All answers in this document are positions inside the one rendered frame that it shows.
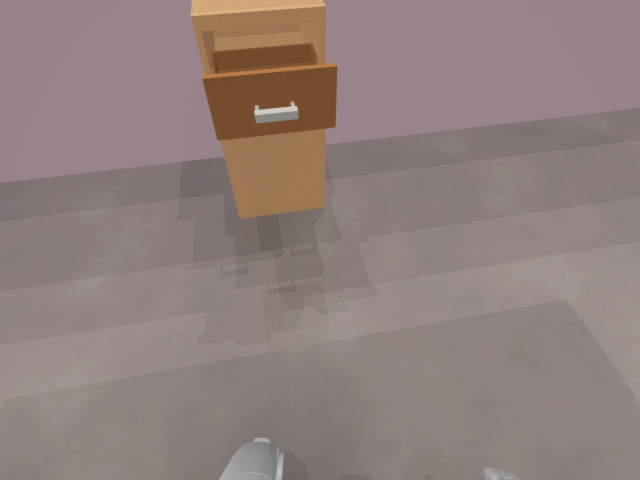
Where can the drawer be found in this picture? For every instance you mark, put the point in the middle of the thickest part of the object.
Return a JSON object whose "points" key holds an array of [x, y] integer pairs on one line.
{"points": [[270, 77]]}

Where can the cabinet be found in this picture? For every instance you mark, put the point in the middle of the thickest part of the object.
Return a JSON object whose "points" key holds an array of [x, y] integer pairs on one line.
{"points": [[278, 173]]}

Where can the handle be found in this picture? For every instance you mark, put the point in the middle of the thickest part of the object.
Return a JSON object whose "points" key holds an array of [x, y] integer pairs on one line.
{"points": [[276, 114]]}

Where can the robot left thigh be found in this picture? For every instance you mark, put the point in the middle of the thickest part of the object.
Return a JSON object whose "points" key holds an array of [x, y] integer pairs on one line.
{"points": [[255, 461]]}

